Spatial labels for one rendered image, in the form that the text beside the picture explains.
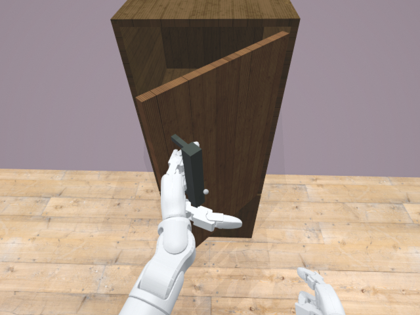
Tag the handle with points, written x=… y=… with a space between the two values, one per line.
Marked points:
x=193 y=170

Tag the cupboard door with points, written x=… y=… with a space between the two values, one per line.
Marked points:
x=227 y=106

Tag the robot right hand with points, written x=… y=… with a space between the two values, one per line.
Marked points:
x=325 y=301

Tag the robot left hand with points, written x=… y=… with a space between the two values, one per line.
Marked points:
x=174 y=204

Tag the left robot forearm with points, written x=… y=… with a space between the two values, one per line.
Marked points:
x=160 y=282

